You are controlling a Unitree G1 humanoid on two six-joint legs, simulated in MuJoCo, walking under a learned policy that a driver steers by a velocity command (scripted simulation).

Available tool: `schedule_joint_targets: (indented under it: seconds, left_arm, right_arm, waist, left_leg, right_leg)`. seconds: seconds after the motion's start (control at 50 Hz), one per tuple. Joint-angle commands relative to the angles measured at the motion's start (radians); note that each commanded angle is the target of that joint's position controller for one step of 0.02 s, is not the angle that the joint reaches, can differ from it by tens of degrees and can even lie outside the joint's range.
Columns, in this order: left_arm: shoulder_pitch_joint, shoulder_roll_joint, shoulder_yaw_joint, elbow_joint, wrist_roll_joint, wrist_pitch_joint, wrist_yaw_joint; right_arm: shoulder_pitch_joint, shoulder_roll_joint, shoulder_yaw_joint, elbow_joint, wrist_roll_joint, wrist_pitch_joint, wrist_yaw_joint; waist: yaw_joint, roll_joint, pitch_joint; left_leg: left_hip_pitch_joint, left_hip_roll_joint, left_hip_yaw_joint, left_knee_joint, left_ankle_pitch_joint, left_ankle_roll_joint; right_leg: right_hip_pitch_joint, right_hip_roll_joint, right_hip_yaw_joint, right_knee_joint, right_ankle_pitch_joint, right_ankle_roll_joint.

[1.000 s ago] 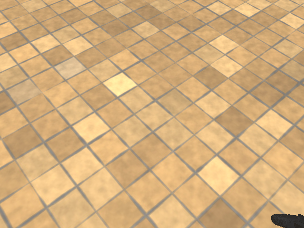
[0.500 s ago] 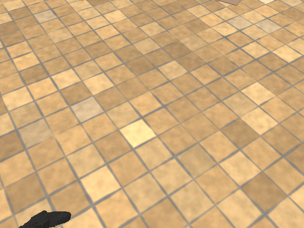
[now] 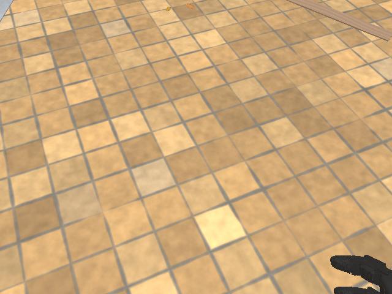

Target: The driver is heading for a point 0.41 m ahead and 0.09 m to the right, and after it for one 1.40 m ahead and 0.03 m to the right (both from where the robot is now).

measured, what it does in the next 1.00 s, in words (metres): walks ahead, turning right: right foot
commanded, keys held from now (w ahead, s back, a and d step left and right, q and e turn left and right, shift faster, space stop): w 0.16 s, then w+e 0.62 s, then w+q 0.22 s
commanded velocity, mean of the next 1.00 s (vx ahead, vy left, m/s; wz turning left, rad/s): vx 0.50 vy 0.00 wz -0.26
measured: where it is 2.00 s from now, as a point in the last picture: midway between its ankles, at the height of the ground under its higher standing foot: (250, 145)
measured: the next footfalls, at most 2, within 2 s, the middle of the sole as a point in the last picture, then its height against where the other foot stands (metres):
right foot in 0.54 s outside the picture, level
left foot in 1.04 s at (226, 210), level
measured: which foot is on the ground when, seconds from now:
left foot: down 0.00-0.56, up 0.58-1.00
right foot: down 0.00-0.00, up 0.02-0.52, down 0.54-1.00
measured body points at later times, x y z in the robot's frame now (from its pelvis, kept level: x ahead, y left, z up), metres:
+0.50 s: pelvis +0.27 -0.01 +0.00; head +0.30 -0.02 +0.45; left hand +0.51 +0.19 -0.09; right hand +0.24 -0.30 -0.13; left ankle +0.12 +0.11 -0.72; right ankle +0.41 -0.14 -0.71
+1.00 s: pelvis +0.56 -0.07 +0.01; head +0.58 -0.08 +0.46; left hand +0.69 +0.20 -0.10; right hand +0.68 -0.36 -0.08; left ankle +0.74 +0.00 -0.71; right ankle +0.40 -0.14 -0.72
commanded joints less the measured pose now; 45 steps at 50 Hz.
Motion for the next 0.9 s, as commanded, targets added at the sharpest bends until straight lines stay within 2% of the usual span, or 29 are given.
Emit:
schedule_joint_targets:
  seconds: [0.02, 0.04, 0.06, 0.08, 0.1, 0.12, 0.16, 0.2, 0.26, 0.32, 0.38, 0.44, 0.48, 0.5, 0.52, 0.54, 0.56, 0.58, 0.6, 0.62, 0.64, 0.66, 0.68, 0.7, 0.74, 0.78, 0.82, 0.86, 0.9]
  left_arm:
    - [0.077, -0.008, -0.024, -0.106, 0.019, -0.029, 0.002]
    - [0.02, 0.092, -0.004, -0.092, -0.002, -0.048, -0.004]
    - [-0.073, 0.141, 0.012, -0.123, -0.023, -0.061, -0.01]
    - [-0.125, 0.131, 0.01, -0.133, -0.018, -0.065, -0.008]
    - [-0.149, 0.123, 0.013, -0.137, -0.001, -0.064, -0.007]
    - [-0.133, 0.113, 0.015, -0.133, 0.005, -0.055, -0.008]
    - [-0.103, 0.074, 0.008, -0.124, 0.006, -0.035, -0.008]
    - [-0.135, 0.056, 0.003, -0.132, 0.006, -0.018, -0.006]
    - [-0.22, 0.046, 0.0, -0.152, 0.004, -0.015, -0.011]
    - [-0.307, 0.033, -0.006, -0.178, 0.0, -0.022, -0.023]
    - [-0.389, 0.029, -0.009, -0.218, -0.003, -0.024, -0.037]
    - [-0.435, 0.034, -0.008, -0.258, -0.001, -0.023, -0.056]
    - [-0.409, 0.054, 0.003, -0.273, 0.003, -0.021, -0.066]
    - [-0.347, 0.077, 0.016, -0.267, 0.005, -0.018, -0.066]
    - [-0.212, 0.115, 0.042, -0.237, 0.003, -0.015, -0.062]
    - [-0.041, 0.185, 0.076, -0.2, -0.002, -0.008, -0.047]
    - [0.005, 0.298, 0.1, -0.198, -0.007, -0.005, -0.035]
    - [0.03, 0.231, 0.078, -0.216, -0.007, -0.01, -0.034]
    - [-0.002, 0.181, 0.062, -0.213, 0.003, -0.015, -0.032]
    - [-0.058, 0.16, 0.057, -0.221, 0.003, -0.018, -0.029]
    - [-0.121, 0.139, 0.051, -0.235, 0.006, -0.017, -0.028]
    - [-0.164, 0.112, 0.04, -0.252, 0.015, -0.018, -0.025]
    - [-0.184, 0.106, 0.039, -0.264, 0.02, -0.017, -0.023]
    - [-0.189, 0.11, 0.041, -0.267, 0.017, -0.019, -0.019]
    - [-0.174, 0.131, 0.049, -0.262, 0.01, -0.022, -0.007]
    - [-0.144, 0.149, 0.056, -0.251, 0.004, -0.019, 0.005]
    - [-0.123, 0.132, 0.049, -0.234, 0.004, -0.016, 0.011]
    - [-0.078, 0.134, 0.047, -0.208, 0.005, -0.02, 0.009]
    - [-0.051, 0.139, 0.046, -0.186, 0.005, -0.021, 0.005]
  right_arm:
    - [0.41, -0.319, -0.104, 0.052, -0.011, 0.003, -0.015]
    - [0.416, -0.215, -0.078, 0.05, 0.003, 0.006, -0.014]
    - [0.347, -0.183, -0.064, 0.046, 0.003, 0.004, -0.015]
    - [0.285, -0.165, -0.057, 0.04, -0.002, 0.004, -0.016]
    - [0.239, -0.141, -0.05, 0.038, -0.009, 0.003, -0.012]
    - [0.213, -0.123, -0.043, 0.037, -0.018, -0.001, -0.011]
    - [0.201, -0.124, -0.046, 0.049, -0.011, -0.012, -0.01]
    - [0.204, -0.147, -0.054, 0.072, -0.012, -0.022, -0.015]
    - [0.228, -0.162, -0.057, 0.102, -0.019, -0.025, -0.026]
    - [0.253, -0.181, -0.058, 0.128, -0.017, -0.024, -0.033]
    - [0.302, -0.192, -0.061, 0.164, -0.008, -0.013, -0.036]
    - [0.322, -0.2, -0.066, 0.188, -0.001, 0.009, -0.04]
    - [0.302, -0.222, -0.073, 0.184, 0.002, 0.026, -0.049]
    - [0.293, -0.236, -0.077, 0.179, 0.003, 0.035, -0.056]
    - [0.279, -0.236, -0.076, 0.172, 0.002, 0.046, -0.064]
    - [0.288, -0.218, -0.066, 0.153, -0.009, 0.045, -0.074]
    - [0.378, -0.091, -0.022, 0.103, -0.038, 0.017, -0.058]
    - [0.332, -0.13, -0.023, 0.108, -0.025, -0.024, -0.038]
    - [0.236, -0.187, -0.04, 0.078, 0.018, -0.047, -0.023]
    - [0.19, -0.176, -0.034, 0.063, 0.02, -0.059, -0.023]
    - [0.177, -0.171, -0.037, 0.065, 0.0, -0.061, -0.031]
    - [0.186, -0.177, -0.045, 0.067, -0.014, -0.051, -0.037]
    - [0.199, -0.171, -0.047, 0.065, -0.019, -0.038, -0.037]
    - [0.213, -0.156, -0.045, 0.065, -0.024, -0.027, -0.038]
    - [0.188, -0.133, -0.039, 0.052, -0.028, -0.012, -0.043]
    - [0.105, -0.11, -0.03, 0.029, -0.028, -0.011, -0.043]
    - [0.057, -0.085, -0.017, 0.03, -0.021, -0.018, -0.031]
    - [0.006, -0.088, -0.014, 0.022, -0.008, -0.025, -0.019]
    - [-0.03, -0.108, -0.017, 0.007, 0.001, -0.029, -0.011]
  waist:
    - [-0.159, 0.285, -0.381]
    - [-0.204, 0.203, -0.359]
    - [-0.195, 0.154, -0.208]
    - [-0.168, 0.083, -0.136]
    - [-0.141, 0.058, -0.079]
    - [-0.108, 0.075, -0.066]
    - [-0.077, 0.082, -0.06]
    - [-0.073, 0.067, -0.027]
    - [-0.101, 0.047, 0.008]
    - [-0.138, 0.039, 0.029]
    - [-0.171, 0.028, 0.052]
    - [-0.174, 0.031, 0.062]
    - [-0.143, 0.057, 0.027]
    - [-0.105, 0.077, -0.023]
    - [-0.028, 0.065, -0.099]
    - [0.044, 0.007, -0.196]
    - [-0.023, -0.242, -0.299]
    - [0.016, -0.189, -0.419]
    - [0.031, -0.139, -0.288]
    - [0.003, -0.064, -0.185]
    - [-0.038, -0.009, -0.115]
    - [-0.075, -0.023, -0.083]
    - [-0.097, -0.047, -0.075]
    - [-0.108, -0.055, -0.073]
    - [-0.11, -0.057, -0.054]
    - [-0.082, -0.061, -0.032]
    - [-0.052, -0.085, -0.034]
    - [-0.017, -0.094, -0.024]
    - [-0.001, -0.095, -0.003]
  left_leg:
    - [0.885, 0.373, -0.622, -0.074, -0.166, 0.262]
    - [0.861, 0.365, -0.713, -0.157, -0.31, 0.255]
    - [0.74, 0.329, -0.569, -0.179, -0.276, 0.213]
    - [0.611, 0.286, -0.46, -0.199, -0.177, 0.192]
    - [0.503, 0.252, -0.388, -0.229, -0.084, 0.184]
    - [0.429, 0.227, -0.338, -0.258, -0.022, 0.177]
    - [0.349, 0.211, -0.278, -0.307, 0.038, 0.191]
    - [0.311, 0.214, -0.204, -0.347, 0.066, 0.196]
    - [0.316, 0.195, -0.099, -0.375, 0.074, 0.165]
    - [0.336, 0.186, -0.011, -0.386, 0.085, 0.133]
    - [0.435, 0.219, 0.027, -0.369, 0.094, 0.119]
    - [0.559, 0.254, 0.051, -0.301, 0.195, 0.096]
    - [0.6, 0.258, 0.083, -0.193, 0.476, 0.071]
    - [0.601, 0.25, 0.104, -0.089, 0.66, 0.055]
    - [0.555, 0.22, 0.142, 0.094, 0.75, 0.028]
    - [0.355, 0.182, 0.153, 0.355, 0.582, -0.01]
    - [-0.107, -0.007, 0.134, 0.739, -0.176, -0.082]
    - [-0.261, -0.066, -0.082, 0.877, -0.529, -0.076]
    - [-0.349, -0.004, -0.119, 0.894, -0.456, -0.056]
    - [-0.339, 0.039, -0.102, 0.823, -0.369, -0.045]
    - [-0.29, 0.072, -0.093, 0.728, -0.316, -0.051]
    - [-0.216, 0.096, -0.095, 0.669, -0.279, -0.059]
    - [-0.167, 0.098, -0.094, 0.637, -0.261, -0.073]
    - [-0.145, 0.096, -0.083, 0.604, -0.251, -0.09]
    - [-0.135, 0.085, -0.065, 0.504, -0.185, -0.122]
    - [-0.123, 0.065, -0.061, 0.341, -0.047, -0.138]
    - [-0.062, 0.048, -0.044, 0.177, 0.115, -0.136]
    - [-0.03, 0.041, -0.037, 0.11, 0.217, -0.124]
    - [-0.068, 0.046, -0.046, 0.067, 0.192, -0.095]
  right_leg:
    - [-0.633, 0.046, 0.008, 0.748, -0.04, -0.019]
    - [-0.757, 0.011, 0.125, 0.865, -0.147, -0.025]
    - [-0.815, -0.037, 0.112, 0.877, -0.063, -0.035]
    - [-0.79, -0.081, 0.086, 0.837, 0.027, -0.033]
    - [-0.76, -0.106, 0.077, 0.78, 0.083, -0.022]
    - [-0.7, -0.129, 0.085, 0.748, 0.123, -0.016]
    - [-0.643, -0.138, 0.075, 0.699, 0.15, 0.003]
    - [-0.671, -0.145, 0.073, 0.634, 0.214, 0.023]
    - [-0.698, -0.136, 0.084, 0.474, 0.395, 0.026]
    - [-0.664, -0.106, 0.06, 0.32, 0.53, 0.011]
    - [-0.693, -0.092, 0.046, 0.239, 0.543, -0.01]
    - [-0.735, -0.076, 0.02, 0.197, 0.433, -0.044]
    - [-0.664, -0.033, -0.036, 0.191, 0.325, -0.076]
    - [-0.568, 0.006, -0.071, 0.196, 0.28, -0.095]
    - [-0.384, 0.049, -0.092, 0.155, 0.307, -0.124]
    - [-0.085, -0.002, 0.031, 0.144, 0.345, -0.175]
    - [0.295, -0.26, 0.558, 0.09, 0.224, -0.356]
    - [0.399, -0.341, 0.852, -0.058, 0.136, -0.414]
    - [0.316, -0.308, 0.7, -0.08, 0.151, -0.356]
    - [0.168, -0.263, 0.566, -0.085, 0.221, -0.321]
    - [0.022, -0.226, 0.474, -0.101, 0.317, -0.296]
    - [-0.086, -0.195, 0.413, -0.125, 0.41, -0.285]
    - [-0.153, -0.177, 0.393, -0.149, 0.452, -0.289]
    - [-0.195, -0.167, 0.369, -0.161, 0.499, -0.298]
    - [-0.262, -0.143, 0.308, -0.176, 0.542, -0.296]
    - [-0.294, -0.109, 0.266, -0.175, 0.507, -0.265]
    - [-0.296, -0.087, 0.208, -0.176, 0.446, -0.229]
    - [-0.271, -0.115, 0.214, -0.184, 0.388, -0.217]
    - [-0.187, -0.157, 0.233, -0.164, 0.38, -0.213]
Velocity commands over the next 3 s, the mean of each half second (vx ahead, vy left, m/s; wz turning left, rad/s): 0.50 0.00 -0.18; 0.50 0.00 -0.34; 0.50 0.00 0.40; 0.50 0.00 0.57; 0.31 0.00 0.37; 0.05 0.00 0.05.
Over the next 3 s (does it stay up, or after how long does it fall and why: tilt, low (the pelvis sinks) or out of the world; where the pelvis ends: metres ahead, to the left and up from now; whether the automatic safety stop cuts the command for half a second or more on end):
stays up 1.39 0.02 0.01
